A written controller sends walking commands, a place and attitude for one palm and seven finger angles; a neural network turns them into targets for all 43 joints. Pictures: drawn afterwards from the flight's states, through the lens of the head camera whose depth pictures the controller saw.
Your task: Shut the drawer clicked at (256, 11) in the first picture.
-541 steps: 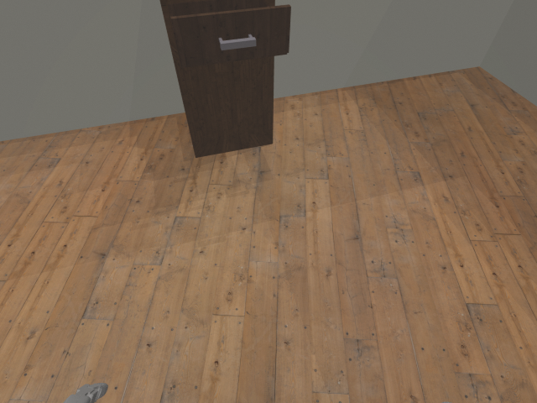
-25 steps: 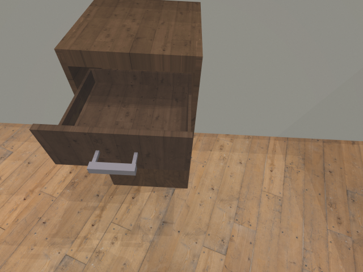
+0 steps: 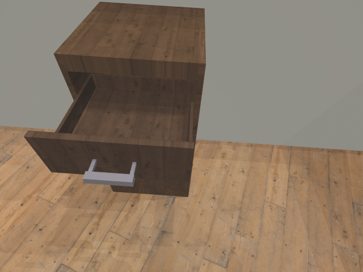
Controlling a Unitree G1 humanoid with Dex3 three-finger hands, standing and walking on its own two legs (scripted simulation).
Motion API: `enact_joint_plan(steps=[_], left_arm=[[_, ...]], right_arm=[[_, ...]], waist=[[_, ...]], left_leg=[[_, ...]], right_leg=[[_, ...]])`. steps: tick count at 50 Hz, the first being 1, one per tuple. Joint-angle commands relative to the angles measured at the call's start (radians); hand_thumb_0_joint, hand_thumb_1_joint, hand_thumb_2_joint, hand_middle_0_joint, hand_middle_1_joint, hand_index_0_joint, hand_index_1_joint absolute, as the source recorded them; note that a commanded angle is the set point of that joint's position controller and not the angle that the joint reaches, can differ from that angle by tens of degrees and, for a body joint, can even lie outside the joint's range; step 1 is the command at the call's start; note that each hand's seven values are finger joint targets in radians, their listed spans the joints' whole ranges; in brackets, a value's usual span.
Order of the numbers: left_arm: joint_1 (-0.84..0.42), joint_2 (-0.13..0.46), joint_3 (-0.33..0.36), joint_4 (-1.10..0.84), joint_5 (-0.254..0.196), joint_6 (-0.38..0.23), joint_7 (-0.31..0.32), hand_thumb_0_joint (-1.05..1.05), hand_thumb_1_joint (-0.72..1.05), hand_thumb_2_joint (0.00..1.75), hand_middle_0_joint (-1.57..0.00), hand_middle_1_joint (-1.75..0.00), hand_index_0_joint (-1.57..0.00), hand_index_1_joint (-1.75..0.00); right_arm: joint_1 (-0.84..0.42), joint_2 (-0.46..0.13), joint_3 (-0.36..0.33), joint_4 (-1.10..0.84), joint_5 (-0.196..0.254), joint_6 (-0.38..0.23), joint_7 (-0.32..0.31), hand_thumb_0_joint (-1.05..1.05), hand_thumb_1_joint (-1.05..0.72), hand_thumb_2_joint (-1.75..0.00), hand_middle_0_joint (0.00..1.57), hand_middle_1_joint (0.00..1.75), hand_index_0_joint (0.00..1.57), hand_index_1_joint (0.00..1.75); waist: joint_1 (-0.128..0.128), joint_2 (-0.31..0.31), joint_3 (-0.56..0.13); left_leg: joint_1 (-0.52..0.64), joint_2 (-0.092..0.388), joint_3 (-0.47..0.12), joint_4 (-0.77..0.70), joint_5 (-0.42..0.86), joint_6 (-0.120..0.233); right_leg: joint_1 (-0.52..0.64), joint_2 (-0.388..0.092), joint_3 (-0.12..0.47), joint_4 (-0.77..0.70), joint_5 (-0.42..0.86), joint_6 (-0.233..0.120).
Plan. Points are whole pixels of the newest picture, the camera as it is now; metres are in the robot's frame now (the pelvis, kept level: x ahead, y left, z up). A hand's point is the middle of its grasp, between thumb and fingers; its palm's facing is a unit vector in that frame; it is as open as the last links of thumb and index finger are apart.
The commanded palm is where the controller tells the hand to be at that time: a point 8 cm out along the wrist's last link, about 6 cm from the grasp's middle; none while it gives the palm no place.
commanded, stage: come to a stop and stand still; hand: left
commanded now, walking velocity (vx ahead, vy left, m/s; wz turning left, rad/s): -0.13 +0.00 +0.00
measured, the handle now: (111, 171) +0.35 +0.21 -0.02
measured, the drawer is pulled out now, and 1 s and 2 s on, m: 0.27 0.27 0.27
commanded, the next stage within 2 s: look again from close up in 1.02 s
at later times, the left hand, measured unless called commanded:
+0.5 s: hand out of the picture +0.07 +0.17 -0.16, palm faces +0.02 -0.97 -0.24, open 7.3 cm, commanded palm none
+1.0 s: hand out of the picture -0.05 +0.15 -0.16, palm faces +0.04 -0.98 -0.18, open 7.4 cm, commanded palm none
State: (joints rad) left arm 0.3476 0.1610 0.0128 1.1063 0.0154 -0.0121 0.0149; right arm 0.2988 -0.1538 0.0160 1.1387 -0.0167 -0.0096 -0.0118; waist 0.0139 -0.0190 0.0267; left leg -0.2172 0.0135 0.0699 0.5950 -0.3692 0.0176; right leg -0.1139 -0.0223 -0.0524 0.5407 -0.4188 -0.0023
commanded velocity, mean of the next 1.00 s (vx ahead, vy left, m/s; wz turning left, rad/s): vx -0.05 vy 0.00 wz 0.00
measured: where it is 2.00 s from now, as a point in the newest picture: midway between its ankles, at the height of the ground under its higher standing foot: outside the picture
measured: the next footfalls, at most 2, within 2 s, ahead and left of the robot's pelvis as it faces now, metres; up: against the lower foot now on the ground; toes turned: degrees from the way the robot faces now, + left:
right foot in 0.20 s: +0.04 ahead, -0.11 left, +0.00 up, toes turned -4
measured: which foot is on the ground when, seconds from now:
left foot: down 0.00-1.00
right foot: down 0.00-0.08, up 0.10-0.18, down 0.20-1.00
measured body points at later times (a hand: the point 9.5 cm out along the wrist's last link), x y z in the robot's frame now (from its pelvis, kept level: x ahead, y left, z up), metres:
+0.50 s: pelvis +0.01 -0.01 +0.00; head +0.03 -0.02 +0.45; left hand +0.07 +0.22 -0.14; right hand +0.03 -0.24 -0.16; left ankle -0.03 +0.10 -0.73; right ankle +0.00 -0.11 -0.73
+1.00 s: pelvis -0.02 -0.02 +0.02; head -0.01 -0.02 +0.46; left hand -0.05 +0.20 -0.14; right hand -0.06 -0.23 -0.15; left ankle -0.03 +0.10 -0.73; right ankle +0.00 -0.11 -0.73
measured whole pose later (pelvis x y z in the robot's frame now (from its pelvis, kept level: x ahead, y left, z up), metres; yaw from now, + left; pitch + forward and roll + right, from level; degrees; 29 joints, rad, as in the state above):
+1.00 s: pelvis -0.02 -0.02 +0.02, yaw +0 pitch -1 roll +1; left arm 0.32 0.16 0.00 1.11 0.01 0.00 0.02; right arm 0.32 -0.12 0.02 1.15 -0.01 0.00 -0.02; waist 0.01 -0.02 0.04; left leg -0.15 0.02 0.07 0.38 -0.22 -0.01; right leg -0.22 0.00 -0.07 0.42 -0.19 -0.04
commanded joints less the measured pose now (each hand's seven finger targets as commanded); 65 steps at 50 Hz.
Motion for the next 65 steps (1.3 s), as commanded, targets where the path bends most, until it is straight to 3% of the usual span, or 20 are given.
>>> enact_joint_plan(steps=[1, 2, 3, 4, 7, 9, 10, 11, 13, 15, 19, 25, 34, 54, 55, 56, 57, 58, 59, 65], left_arm=[[0.062, 0.111, 0.030, -0.023, 0.005, -0.008, 0.014, 0.00, 0.90, 0.90, -0.20, -0.30, -0.20, -0.30], [0.036, 0.086, 0.021, -0.040, 0.003, -0.012, 0.017, 0.00, 0.90, 0.90, -0.20, -0.30, -0.20, -0.30], [-0.009, 0.063, 0.012, -0.057, -0.002, -0.012, 0.024, 0.00, 0.90, 0.90, -0.20, -0.30, -0.20, -0.30], [-0.030, 0.056, 0.009, -0.070, -0.006, -0.004, 0.032, 0.00, 0.90, 0.90, -0.20, -0.30, -0.20, -0.30], [-0.023, 0.061, 0.017, -0.064, -0.010, 0.004, 0.032, 0.00, 0.90, 0.90, -0.20, -0.30, -0.20, -0.30], [0.051, 0.079, 0.022, -0.041, -0.008, -0.003, 0.028, 0.00, 0.90, 0.90, -0.20, -0.30, -0.20, -0.30], [0.071, 0.101, 0.024, -0.034, -0.008, -0.010, 0.029, 0.00, 0.90, 0.90, -0.20, -0.30, -0.20, -0.30], [0.049, 0.113, 0.021, -0.041, -0.009, -0.008, 0.027, 0.00, 0.90, 0.90, -0.20, -0.30, -0.20, -0.30], [0.034, 0.116, 0.023, -0.049, -0.005, -0.011, 0.031, 0.00, 0.90, 0.90, -0.20, -0.30, -0.20, -0.30], [0.028, 0.126, 0.029, -0.063, -0.002, -0.007, 0.036, 0.00, 0.90, 0.90, -0.20, -0.30, -0.20, -0.30], [-0.020, 0.136, 0.033, -0.094, -0.001, 0.004, 0.038, 0.00, 0.90, 0.90, -0.20, -0.30, -0.20, -0.30], [-0.096, 0.122, 0.025, -0.125, 0.000, 0.013, 0.030, 0.00, 0.90, 0.90, -0.20, -0.30, -0.20, -0.30], [-0.084, 0.124, 0.014, -0.096, -0.001, 0.002, 0.017, 0.00, 0.90, 0.90, -0.20, -0.30, -0.20, -0.30], [0.035, 0.070, 0.001, -0.012, -0.006, -0.013, 0.018, 0.00, 0.90, 0.90, -0.20, -0.30, -0.20, -0.30], [0.042, 0.066, 0.000, -0.010, -0.006, -0.015, 0.019, 0.00, 0.90, 0.90, -0.20, -0.30, -0.20, -0.30], [0.093, 0.079, -0.014, 0.031, 0.007, -0.034, 0.056, 0.00, 0.90, 0.90, -0.20, -0.30, -0.20, -0.30], [0.062, 0.136, -0.001, -0.016, 0.000, -0.038, 0.046, 0.00, 0.90, 0.90, -0.20, -0.30, -0.20, -0.30], [0.017, 0.127, -0.002, -0.028, 0.000, -0.042, 0.039, 0.00, 0.90, 0.90, -0.20, -0.30, -0.20, -0.30], [-0.007, 0.114, 0.000, -0.046, 0.000, -0.041, 0.035, 0.00, 0.90, 0.90, -0.20, -0.30, -0.20, -0.30], [0.006, 0.058, -0.010, -0.036, -0.005, -0.026, 0.024, 0.00, 0.90, 0.90, -0.20, -0.30, -0.20, -0.30]], right_arm=[[0.089, -0.088, -0.017, -0.034, -0.001, -0.038, -0.017, 0.00, -0.90, -0.90, 0.20, 0.30, 0.20, 0.30], [0.172, -0.127, -0.024, -0.002, -0.003, -0.040, -0.028, 0.00, -0.90, -0.90, 0.20, 0.30, 0.20, 0.30], [0.217, -0.146, -0.025, 0.017, -0.001, -0.038, -0.039, 0.00, -0.90, -0.90, 0.20, 0.30, 0.20, 0.30], [0.206, -0.128, -0.017, 0.019, 0.002, -0.031, -0.045, 0.00, -0.90, -0.90, 0.20, 0.30, 0.20, 0.30], [0.089, -0.130, -0.020, -0.024, 0.001, -0.025, -0.051, 0.00, -0.90, -0.90, 0.20, 0.30, 0.20, 0.30], [0.035, -0.122, -0.028, -0.050, 0.013, -0.027, -0.052, 0.00, -0.90, -0.90, 0.20, 0.30, 0.20, 0.30], [0.035, -0.114, -0.032, -0.064, 0.016, -0.028, -0.049, 0.00, -0.90, -0.90, 0.20, 0.30, 0.20, 0.30], [0.036, -0.098, -0.038, -0.067, 0.017, -0.024, -0.045, 0.00, -0.90, -0.90, 0.20, 0.30, 0.20, 0.30], [0.040, -0.074, -0.043, -0.062, 0.011, -0.010, -0.043, 0.00, -0.90, -0.90, 0.20, 0.30, 0.20, 0.30], [0.047, -0.067, -0.049, -0.062, 0.011, -0.004, -0.041, 0.00, -0.90, -0.90, 0.20, 0.30, 0.20, 0.30], [0.027, -0.057, -0.051, -0.070, 0.008, 0.006, -0.035, 0.00, -0.90, -0.90, 0.20, 0.30, 0.20, 0.30], [-0.013, -0.078, -0.043, -0.088, 0.002, 0.004, -0.025, 0.00, -0.90, -0.90, 0.20, 0.30, 0.20, 0.30], [-0.002, -0.076, -0.029, -0.070, 0.002, -0.003, -0.015, 0.00, -0.90, -0.90, 0.20, 0.30, 0.20, 0.30], [0.102, -0.037, -0.013, -0.001, 0.007, -0.014, -0.021, 0.00, -0.90, -0.90, 0.20, 0.30, 0.20, 0.30], [0.108, -0.039, -0.013, -0.001, 0.006, -0.017, -0.021, 0.00, -0.90, -0.90, 0.20, 0.30, 0.20, 0.30], [-0.037, -0.090, -0.021, -0.069, 0.009, -0.027, -0.006, 0.00, -0.90, -0.90, 0.20, 0.30, 0.20, 0.30], [0.041, -0.031, -0.021, -0.101, 0.007, -0.009, -0.005, 0.00, -0.90, -0.90, 0.20, 0.30, 0.20, 0.30], [0.096, -0.031, -0.021, -0.088, 0.004, -0.012, -0.003, 0.00, -0.90, -0.90, 0.20, 0.30, 0.20, 0.30], [0.123, -0.028, -0.018, -0.091, -0.001, -0.014, -0.002, 0.00, -0.90, -0.90, 0.20, 0.30, 0.20, 0.30], [0.110, -0.063, -0.011, -0.105, 0.002, -0.030, -0.013, 0.00, -0.90, -0.90, 0.20, 0.30, 0.20, 0.30]], waist=[[-0.037, 0.040, 0.051], [-0.060, 0.170, -0.007], [-0.068, 0.270, 0.004], [-0.056, 0.249, 0.043], [-0.011, 0.157, 0.034], [0.022, 0.073, -0.021], [0.017, 0.027, -0.059], [0.002, 0.020, -0.048], [-0.002, -0.091, -0.049], [0.000, -0.099, -0.060], [-0.003, -0.055, -0.080], [-0.003, 0.021, -0.012], [-0.005, 0.015, 0.043], [-0.004, 0.014, 0.051], [-0.003, 0.023, 0.044], [0.034, 0.108, 0.081], [-0.029, 0.084, -0.030], [-0.054, 0.059, -0.053], [-0.058, 0.075, -0.049], [-0.022, 0.053, 0.065]], left_leg=[[0.070, 0.052, -0.027, -0.098, 0.406, 0.031], [0.205, 0.136, -0.126, -0.106, 0.732, 0.077], [0.259, 0.231, -0.226, -0.149, 1.060, 0.146], [0.255, 0.291, -0.254, -0.164, 1.268, 0.191], [0.211, 0.228, -0.174, -0.152, 1.152, 0.148], [0.151, 0.159, -0.117, -0.103, 0.943, 0.073], [0.092, 0.114, -0.087, -0.099, 0.758, 0.034], [0.059, 0.092, -0.074, -0.146, 0.536, 0.014], [0.038, 0.074, -0.051, -0.114, 0.445, 0.000], [0.016, 0.060, -0.030, -0.098, 0.434, -0.011], [0.041, 0.055, -0.026, -0.093, 0.384, -0.016], [0.050, 0.096, -0.075, -0.187, 0.351, 0.004], [0.034, 0.084, -0.075, -0.276, 0.144, 0.000], [0.009, 0.083, -0.080, -0.299, 0.130, 0.002], [0.008, 0.082, -0.080, -0.293, 0.147, 0.004], [-0.070, 0.106, -0.025, -0.094, 0.165, -0.029], [-0.032, 0.040, -0.057, -0.079, 0.029, -0.027], [0.007, 0.046, -0.063, -0.090, 0.058, -0.016], [0.028, 0.052, -0.061, -0.112, 0.107, -0.008], [-0.084, 0.092, -0.121, -0.234, 0.167, 0.018]], right_leg=[[-0.085, -0.091, 0.047, 0.040, 0.482, -0.082], [-0.171, -0.034, -0.028, 0.179, 0.414, -0.041], [-0.267, 0.002, -0.053, 0.267, 0.072, -0.016], [-0.324, -0.010, -0.009, 0.314, -0.158, -0.013], [-0.226, -0.048, 0.015, 0.102, -0.033, -0.012], [-0.065, -0.048, 0.030, -0.083, 0.358, -0.015], [0.004, -0.094, 0.087, -0.050, 0.636, -0.035], [-0.003, -0.141, 0.104, -0.028, 0.716, -0.053], [0.007, -0.162, 0.115, 0.005, 0.909, -0.066], [0.028, -0.174, 0.117, 0.029, 1.006, -0.077], [-0.015, -0.181, 0.137, -0.001, 0.852, -0.095], [-0.106, -0.105, 0.114, -0.072, 0.426, -0.044], [-0.131, -0.090, 0.123, -0.216, 0.171, -0.034], [-0.121, -0.079, 0.098, -0.224, 0.171, -0.037], [-0.113, -0.082, 0.096, -0.218, 0.195, -0.037], [-0.119, -0.140, 0.121, -0.183, 0.435, -0.028], [-0.120, -0.180, 0.204, -0.227, 0.180, -0.063], [-0.174, -0.165, 0.183, -0.216, 0.031, -0.083], [-0.189, -0.141, 0.144, -0.193, 0.069, -0.086], [-0.110, -0.074, 0.084, -0.117, 0.200, -0.052]])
